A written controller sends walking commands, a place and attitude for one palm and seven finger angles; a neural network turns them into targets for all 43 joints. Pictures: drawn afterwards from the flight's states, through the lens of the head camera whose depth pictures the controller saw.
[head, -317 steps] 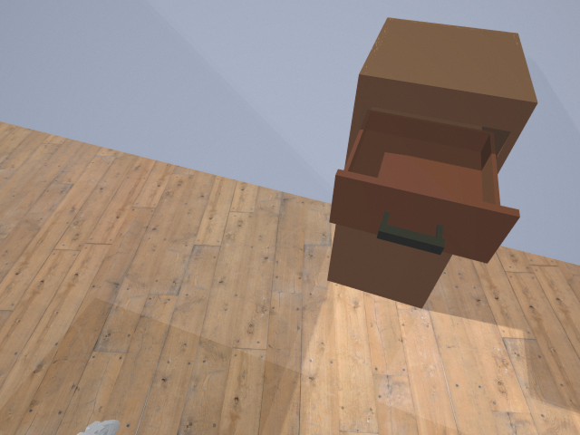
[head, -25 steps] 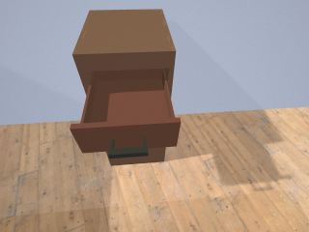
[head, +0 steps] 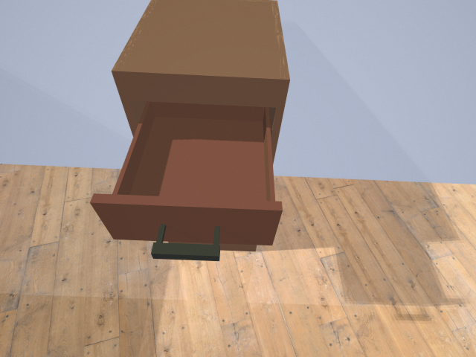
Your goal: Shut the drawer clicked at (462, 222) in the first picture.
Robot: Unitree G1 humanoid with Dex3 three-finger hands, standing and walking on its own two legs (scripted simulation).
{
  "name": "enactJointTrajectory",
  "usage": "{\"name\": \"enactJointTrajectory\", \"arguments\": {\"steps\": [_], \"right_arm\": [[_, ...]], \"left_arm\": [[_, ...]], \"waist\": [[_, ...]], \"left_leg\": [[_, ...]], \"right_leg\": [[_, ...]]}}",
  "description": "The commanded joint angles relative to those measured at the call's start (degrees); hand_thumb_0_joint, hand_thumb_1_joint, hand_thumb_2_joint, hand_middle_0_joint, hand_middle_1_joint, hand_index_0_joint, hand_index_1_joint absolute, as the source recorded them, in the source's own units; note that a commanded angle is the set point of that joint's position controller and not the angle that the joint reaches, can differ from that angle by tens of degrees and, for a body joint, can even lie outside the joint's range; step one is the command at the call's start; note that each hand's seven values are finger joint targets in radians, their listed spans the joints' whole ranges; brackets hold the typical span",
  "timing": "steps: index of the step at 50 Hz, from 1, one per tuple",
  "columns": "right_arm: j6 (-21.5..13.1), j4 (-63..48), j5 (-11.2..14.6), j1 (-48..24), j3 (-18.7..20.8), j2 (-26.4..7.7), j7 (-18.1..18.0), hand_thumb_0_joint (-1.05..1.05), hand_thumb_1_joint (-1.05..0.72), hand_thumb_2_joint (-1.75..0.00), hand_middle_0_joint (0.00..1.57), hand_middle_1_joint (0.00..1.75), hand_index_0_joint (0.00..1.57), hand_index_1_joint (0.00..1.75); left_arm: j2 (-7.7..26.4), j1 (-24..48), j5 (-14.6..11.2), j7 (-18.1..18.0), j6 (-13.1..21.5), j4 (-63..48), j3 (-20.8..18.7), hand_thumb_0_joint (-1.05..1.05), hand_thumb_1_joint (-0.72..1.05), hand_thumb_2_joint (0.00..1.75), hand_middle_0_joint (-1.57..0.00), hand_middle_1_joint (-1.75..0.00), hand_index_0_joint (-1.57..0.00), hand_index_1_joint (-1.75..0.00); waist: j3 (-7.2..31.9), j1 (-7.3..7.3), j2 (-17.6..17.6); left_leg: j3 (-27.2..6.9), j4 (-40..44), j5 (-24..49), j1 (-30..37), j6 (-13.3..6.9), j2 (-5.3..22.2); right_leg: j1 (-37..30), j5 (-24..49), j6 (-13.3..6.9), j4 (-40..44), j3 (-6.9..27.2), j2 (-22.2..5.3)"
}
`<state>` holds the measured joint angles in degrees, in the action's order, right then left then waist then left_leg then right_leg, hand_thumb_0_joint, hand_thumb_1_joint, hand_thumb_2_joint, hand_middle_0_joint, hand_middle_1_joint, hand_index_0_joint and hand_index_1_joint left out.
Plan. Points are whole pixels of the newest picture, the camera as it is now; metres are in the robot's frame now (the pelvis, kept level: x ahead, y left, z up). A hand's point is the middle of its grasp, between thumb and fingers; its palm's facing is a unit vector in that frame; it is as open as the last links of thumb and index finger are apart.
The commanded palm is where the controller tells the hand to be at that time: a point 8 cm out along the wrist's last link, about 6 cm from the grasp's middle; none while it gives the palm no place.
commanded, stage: shuffle to correct the standing spot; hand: left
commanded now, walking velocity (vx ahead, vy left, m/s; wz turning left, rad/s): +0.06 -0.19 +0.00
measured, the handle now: (188, 241) +0.32 +0.11 -0.03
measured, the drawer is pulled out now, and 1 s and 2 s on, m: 0.29 0.29 0.29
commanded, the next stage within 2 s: come to a stop and stand still in 0.28 s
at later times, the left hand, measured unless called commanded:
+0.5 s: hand out of the picture +0.08 +0.09 -0.17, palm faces +0.03 -0.97 -0.23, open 7.4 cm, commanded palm none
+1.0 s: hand out of the picture +0.04 +0.07 -0.16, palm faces +0.01 -0.98 -0.21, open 7.4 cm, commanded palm none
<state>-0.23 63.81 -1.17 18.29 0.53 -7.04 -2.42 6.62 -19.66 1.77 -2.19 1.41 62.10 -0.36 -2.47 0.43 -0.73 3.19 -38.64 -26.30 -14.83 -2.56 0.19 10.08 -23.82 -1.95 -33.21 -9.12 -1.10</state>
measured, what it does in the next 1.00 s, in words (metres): steps to the right: right foot, then left foot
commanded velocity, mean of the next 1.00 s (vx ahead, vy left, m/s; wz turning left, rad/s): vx -0.01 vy -0.01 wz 0.00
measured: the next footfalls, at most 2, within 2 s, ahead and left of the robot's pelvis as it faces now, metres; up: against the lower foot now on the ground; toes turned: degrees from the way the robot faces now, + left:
right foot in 0.34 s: +0.14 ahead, -0.20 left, +0.00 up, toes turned -4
left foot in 0.58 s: +0.08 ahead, -0.02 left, +0.00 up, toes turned +6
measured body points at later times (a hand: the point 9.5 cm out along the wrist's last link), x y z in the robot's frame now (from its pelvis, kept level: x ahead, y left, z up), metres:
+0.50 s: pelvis +0.05 -0.10 +0.00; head +0.09 -0.11 +0.45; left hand +0.08 +0.14 -0.15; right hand +0.08 -0.34 -0.16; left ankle -0.01 +0.01 -0.68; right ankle +0.10 -0.19 -0.73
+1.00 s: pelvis +0.04 -0.11 +0.01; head +0.06 -0.11 +0.46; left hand +0.04 +0.12 -0.14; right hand +0.03 -0.32 -0.15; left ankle +0.04 -0.03 -0.73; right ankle +0.10 -0.19 -0.72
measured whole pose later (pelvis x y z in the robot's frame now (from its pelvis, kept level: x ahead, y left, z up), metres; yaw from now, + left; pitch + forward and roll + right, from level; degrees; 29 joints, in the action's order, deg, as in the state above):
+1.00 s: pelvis +0.04 -0.11 +0.01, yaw +0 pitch -1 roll +1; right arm 1.5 60.0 -1.9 19.3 0.0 -7.9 -0.8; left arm 9.1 -18.5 1.0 -1.7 -1.1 59.8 0.4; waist -2.6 0.4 -0.2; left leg 7.1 -26.6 -15.1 -11.5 -3.0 -1.5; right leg 17.5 -11.2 -3.1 -28.4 -5.4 -0.5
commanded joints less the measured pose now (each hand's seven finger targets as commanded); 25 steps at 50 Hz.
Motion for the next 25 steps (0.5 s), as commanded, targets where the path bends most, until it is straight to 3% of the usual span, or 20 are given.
{"name": "enactJointTrajectory", "arguments": {"steps": [1, 2, 3, 4, 6, 8, 11, 14, 15, 16, 17, 18, 19, 20, 21, 23, 25], "right_arm": [[-1.9, 1.2, -0.8, 12.3, 1.8, -6.7, -0.5, 0.00, -0.90, -0.90, 0.20, 0.30, 0.20, 0.30], [-1.6, 2.1, -0.8, 15.5, 2.2, -10.0, -1.2, 0.00, -0.90, -0.90, 0.20, 0.30, 0.20, 0.30], [-1.0, 1.8, -0.9, 15.4, 2.1, -10.7, -1.0, 0.00, -0.90, -0.90, 0.20, 0.30, 0.20, 0.30], [-0.7, 1.2, -1.0, 12.5, 2.1, -10.3, -1.1, 0.00, -0.90, -0.90, 0.20, 0.30, 0.20, 0.30], [-0.8, -1.0, -1.0, 7.5, 2.0, -9.7, -1.0, 0.00, -0.90, -0.90, 0.20, 0.30, 0.20, 0.30], [-1.0, -2.8, -1.0, 4.3, 2.3, -10.2, -1.0, 0.00, -0.90, -0.90, 0.20, 0.30, 0.20, 0.30], [-0.7, -4.4, -1.2, 1.0, 2.9, -11.9, -0.6, 0.00, -0.90, -0.90, 0.20, 0.30, 0.20, 0.30], [0.1, -5.3, -1.0, -1.3, 3.5, -13.0, -0.4, 0.00, -0.90, -0.90, 0.20, 0.30, 0.20, 0.30], [0.4, -5.5, -0.7, -1.1, 3.7, -12.7, -0.2, 0.00, -0.90, -0.90, 0.20, 0.30, 0.20, 0.30], [0.6, -5.4, -0.2, 1.0, 3.5, -10.8, 0.1, 0.00, -0.90, -0.90, 0.20, 0.30, 0.20, 0.30], [0.9, -6.3, 0.3, 3.0, 2.8, -6.2, 0.2, 0.00, -0.90, -0.90, 0.20, 0.30, 0.20, 0.30], [1.7, -7.7, 0.7, 1.5, 2.3, -5.4, -0.5, 0.00, -0.90, -0.90, 0.20, 0.30, 0.20, 0.30], [1.9, -7.1, 0.5, 2.4, 2.3, -4.7, -0.1, 0.00, -0.90, -0.90, 0.20, 0.30, 0.20, 0.30], [2.3, -6.6, 0.0, 2.1, 2.5, -5.3, -0.1, 0.00, -0.90, -0.90, 0.20, 0.30, 0.20, 0.30], [2.1, -6.2, -0.1, 2.0, 2.3, -5.9, 0.2, 0.00, -0.90, -0.90, 0.20, 0.30, 0.20, 0.30], [1.4, -5.7, 0.7, 1.3, 1.3, -3.0, 0.6, 0.00, -0.90, -0.90, 0.20, 0.30, 0.20, 0.30], [0.9, -5.4, 1.3, 2.0, 0.8, -2.0, 0.8, 0.00, -0.90, -0.90, 0.20, 0.30, 0.20, 0.30]], "left_arm": [[4.7, -4.1, -1.1, -0.1, -0.7, -1.1, -1.0, 0.00, 0.90, 0.90, -0.20, -0.30, -0.20, -0.30], [3.2, -2.9, -1.1, 0.0, -0.5, -2.6, -0.2, 0.00, 0.90, 0.90, -0.20, -0.30, -0.20, -0.30], [5.8, -0.9, -0.5, -0.3, -1.2, -4.0, -0.9, 0.00, 0.90, 0.90, -0.20, -0.30, -0.20, -0.30], [5.8, 1.8, -0.2, -0.3, -1.9, -4.1, -1.3, 0.00, 0.90, 0.90, -0.20, -0.30, -0.20, -0.30], [5.0, 1.7, 0.0, 0.6, -2.3, -4.7, -1.6, 0.00, 0.90, 0.90, -0.20, -0.30, -0.20, -0.30], [4.3, 1.0, -0.3, 1.5, -2.6, -5.3, -1.6, 0.00, 0.90, 0.90, -0.20, -0.30, -0.20, -0.30], [3.5, 0.7, -0.5, 2.1, -3.1, -6.2, -1.9, 0.00, 0.90, 0.90, -0.20, -0.30, -0.20, -0.30], [4.4, -2.1, -0.4, 2.3, -2.7, -6.1, -2.5, 0.00, 0.90, 0.90, -0.20, -0.30, -0.20, -0.30], [5.7, -5.4, -0.4, 2.2, -2.3, -5.3, -2.9, 0.00, 0.90, 0.90, -0.20, -0.30, -0.20, -0.30], [8.9, -7.9, -0.1, 1.8, -1.7, -4.5, -3.4, 0.00, 0.90, 0.90, -0.20, -0.30, -0.20, -0.30], [13.2, -9.2, 0.3, 1.2, -1.5, -4.3, -4.3, 0.00, 0.90, 0.90, -0.20, -0.30, -0.20, -0.30], [13.8, -8.8, -0.2, 1.1, -1.6, -5.2, -3.8, 0.00, 0.90, 0.90, -0.20, -0.30, -0.20, -0.30], [14.0, -4.9, 0.3, 1.0, -2.2, -6.6, -3.8, 0.00, 0.90, 0.90, -0.20, -0.30, -0.20, -0.30], [12.9, -1.6, 0.5, 0.7, -2.2, -7.2, -4.0, 0.00, 0.90, 0.90, -0.20, -0.30, -0.20, -0.30], [11.2, 0.8, 0.3, 0.4, -2.0, -7.6, -3.5, 0.00, 0.90, 0.90, -0.20, -0.30, -0.20, -0.30], [9.4, 2.4, 0.0, -0.3, -1.2, -7.3, -2.6, 0.00, 0.90, 0.90, -0.20, -0.30, -0.20, -0.30], [10.8, 2.2, -0.1, -0.4, -0.8, -7.6, -2.7, 0.00, 0.90, 0.90, -0.20, -0.30, -0.20, -0.30]], "waist": [[3.7, 4.39, 7.8], [3.7, 4.77, 16.8], [2.9, 4.84, 13.1], [-2.4, 4.24, 11.7], [-6.6, 2.32, 9.3], [-6.4, 1.09, 7.2], [-4.3, 0.12, 9.4], [-2.4, -1.30, 9.7], [-0.9, -2.63, 6.6], [1.4, -3.08, -3.2], [4.7, -2.77, -18.8], [5.8, -3.32, -18.0], [3.7, -1.71, -12.6], [1.9, -1.15, -16.9], [0.9, -0.54, -16.0], [2.8, 0.48, -7.2], [4.1, 0.48, -3.8]], "left_leg": [[-11.7, 15.9, 35.8, 13.9, -4.7, 9.9], [-22.4, 17.6, 62.3, 21.1, -10.3, 20.2], [-21.8, 16.6, 61.9, 20.1, -12.7, 22.9], [-20.5, 17.3, 57.4, 14.7, -12.6, 22.6], [-16.4, 18.1, 49.7, 9.2, -10.9, 20.3], [-12.9, 19.0, 44.3, 7.4, -9.3, 18.6], [-8.2, 18.4, 35.3, 3.1, -6.6, 16.0], [-6.0, 12.9, 30.0, 0.5, -3.1, 13.5], [-4.3, 8.0, 27.3, -0.9, -1.3, 11.3], [-1.1, -0.5, 21.1, -4.6, 0.7, 6.9], [3.2, -13.1, -3.9, -11.1, 2.8, -0.2], [-0.6, -19.6, -14.1, -8.1, 2.2, 0.6], [-0.2, -22.7, -12.6, -6.6, 1.8, 0.9], [0.2, -25.9, -10.6, -8.1, 2.1, 1.8], [-0.8, -26.3, -7.8, -7.8, 2.3, 2.9], [-1.2, -15.9, -6.9, -3.3, 2.7, 2.7], [0.2, -3.0, -3.0, -0.4, 3.1, 1.8]], "right_leg": [[7.6, 32.6, -0.7, -14.7, 2.1, -3.3], [19.8, -4.3, 1.7, -23.8, 2.0, 0.4], [21.3, -11.8, 0.8, -29.5, 6.4, -0.4], [22.9, -10.9, 0.8, -31.4, 7.9, -2.0], [22.9, -6.8, 1.0, -31.3, 8.0, -2.9], [21.1, -4.1, 1.3, -27.4, 7.3, -3.0], [14.5, 0.3, 1.8, -18.0, 5.1, -2.8], [5.5, 8.8, 2.1, -3.2, 1.9, -0.3], [0.5, 13.6, 2.1, 2.6, 2.3, -0.2], [-5.6, 22.1, 0.7, 6.1, 8.0, -4.2], [-9.9, 35.0, -4.7, 10.8, 21.8, -15.4], [-3.7, 37.3, -9.6, 15.1, 23.4, -18.8], [1.9, 27.8, -10.2, 15.7, 20.5, -17.1], [4.1, 24.8, -10.2, 16.6, 22.1, -15.5], [5.1, 26.7, -10.3, 15.4, 20.5, -14.7], [5.4, 35.0, -10.7, 13.4, 16.9, -15.0], [2.7, 40.2, -10.4, 10.5, 16.7, -15.3]]}}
